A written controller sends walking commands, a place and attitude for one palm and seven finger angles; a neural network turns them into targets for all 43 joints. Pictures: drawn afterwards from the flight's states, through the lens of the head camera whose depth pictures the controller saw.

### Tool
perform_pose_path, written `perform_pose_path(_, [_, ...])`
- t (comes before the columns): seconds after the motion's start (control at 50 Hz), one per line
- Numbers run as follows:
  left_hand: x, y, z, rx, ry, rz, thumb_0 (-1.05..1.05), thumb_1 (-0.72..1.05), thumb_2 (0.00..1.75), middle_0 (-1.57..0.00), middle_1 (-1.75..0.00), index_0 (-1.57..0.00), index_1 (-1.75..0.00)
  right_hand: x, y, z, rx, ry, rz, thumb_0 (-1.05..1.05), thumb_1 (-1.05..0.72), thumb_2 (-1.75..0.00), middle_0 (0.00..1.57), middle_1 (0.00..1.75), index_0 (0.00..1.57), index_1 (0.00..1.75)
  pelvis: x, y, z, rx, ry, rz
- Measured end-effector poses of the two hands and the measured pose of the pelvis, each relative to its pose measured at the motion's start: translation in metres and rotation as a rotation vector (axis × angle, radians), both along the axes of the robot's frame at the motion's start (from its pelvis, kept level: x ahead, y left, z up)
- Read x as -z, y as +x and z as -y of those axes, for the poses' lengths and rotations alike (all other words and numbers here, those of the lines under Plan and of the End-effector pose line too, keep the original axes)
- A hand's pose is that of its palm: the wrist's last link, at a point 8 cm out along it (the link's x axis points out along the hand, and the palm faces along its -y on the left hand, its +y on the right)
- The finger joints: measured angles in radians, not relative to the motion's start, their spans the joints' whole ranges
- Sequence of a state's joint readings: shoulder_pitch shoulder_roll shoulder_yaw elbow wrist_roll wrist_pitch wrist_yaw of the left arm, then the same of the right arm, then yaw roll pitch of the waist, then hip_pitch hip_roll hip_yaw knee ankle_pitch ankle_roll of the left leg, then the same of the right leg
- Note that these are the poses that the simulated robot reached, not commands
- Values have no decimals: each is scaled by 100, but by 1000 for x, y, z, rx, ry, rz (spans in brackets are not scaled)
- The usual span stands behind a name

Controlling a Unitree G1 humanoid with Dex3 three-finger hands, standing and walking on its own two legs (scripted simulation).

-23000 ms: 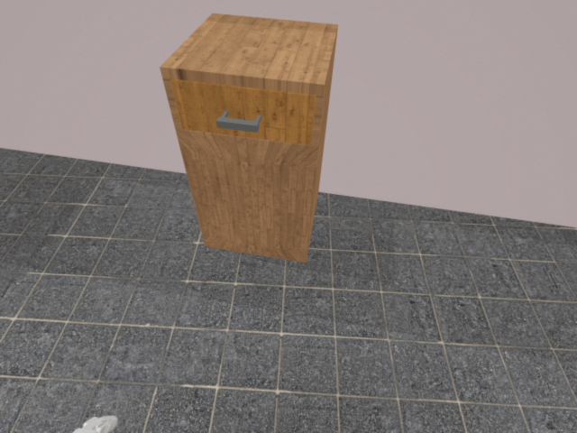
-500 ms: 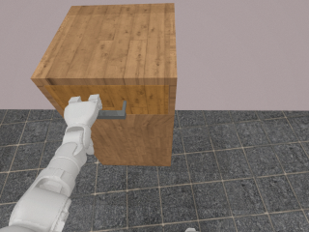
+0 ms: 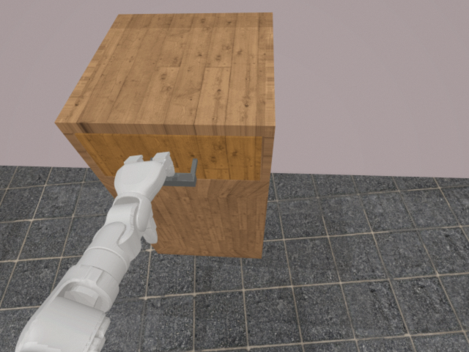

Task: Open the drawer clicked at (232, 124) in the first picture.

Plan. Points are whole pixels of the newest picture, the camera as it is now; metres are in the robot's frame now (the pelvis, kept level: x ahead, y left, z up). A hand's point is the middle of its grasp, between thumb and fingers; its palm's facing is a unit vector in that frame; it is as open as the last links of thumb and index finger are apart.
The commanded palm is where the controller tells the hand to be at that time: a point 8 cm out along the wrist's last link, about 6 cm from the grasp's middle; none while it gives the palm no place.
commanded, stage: re-aim the fingers above the handle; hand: left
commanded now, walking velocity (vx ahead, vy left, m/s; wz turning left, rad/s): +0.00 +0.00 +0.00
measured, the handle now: (171, 171) +0.50 +0.16 -0.06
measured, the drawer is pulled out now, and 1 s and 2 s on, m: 0.00 0.00 0.00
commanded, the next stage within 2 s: lower the fingers behind the handle in 0.36 s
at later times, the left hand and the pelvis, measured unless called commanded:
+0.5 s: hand (168, 197) +0.39 +0.14 +0.00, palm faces -0.19 -0.09 -0.98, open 13.8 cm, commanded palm +0.39 +0.16 +0.05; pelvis -0.01 +0.00 +0.00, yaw +1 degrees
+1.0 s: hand (165, 195) +0.41 +0.15 -0.02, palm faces -0.13 -0.05 -0.99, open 13.9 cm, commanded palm +0.39 +0.16 +0.02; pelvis -0.02 -0.01 -0.02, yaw +1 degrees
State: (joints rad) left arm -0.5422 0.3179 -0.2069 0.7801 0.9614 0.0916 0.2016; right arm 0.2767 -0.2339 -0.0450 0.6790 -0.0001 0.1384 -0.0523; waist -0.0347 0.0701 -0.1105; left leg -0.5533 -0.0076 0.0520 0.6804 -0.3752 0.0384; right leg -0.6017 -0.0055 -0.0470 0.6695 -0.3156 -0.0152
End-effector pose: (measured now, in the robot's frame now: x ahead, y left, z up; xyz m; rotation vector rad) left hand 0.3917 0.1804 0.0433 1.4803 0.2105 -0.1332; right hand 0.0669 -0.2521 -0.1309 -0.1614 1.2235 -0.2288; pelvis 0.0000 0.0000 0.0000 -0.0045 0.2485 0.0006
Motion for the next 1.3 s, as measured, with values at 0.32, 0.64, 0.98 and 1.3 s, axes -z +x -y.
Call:
perform_pose_path(0.32, [-15,8,-22,-111,194,234,1,-48,30,-32,-120,-32,-120,15,9,2,-19,35,32,1,-91,-90,20,30,20,30,11,-15,4,19,9,-36])
perform_pose_path(0.64, [-13,4,58,249,-65,343,0,-49,30,-32,-120,-32,-120,7,-6,17,-28,-49,37,1,-91,-90,20,30,20,30,17,-16,5,13,11,-44])
perform_pose_path(0.98, [10,4,18,135,15,78,0,-49,30,-32,-120,-31,-119,8,-23,14,-10,-58,-8,1,-91,-89,20,30,20,30,14,-16,8,-13,2,-40])
perform_pose_path(1.3, [41,11,23,29,114,276,0,-49,30,-29,-120,-30,-120,41,-42,4,19,22,-76,1,-91,-90,20,30,20,30,37,-26,2,20,3,-124])
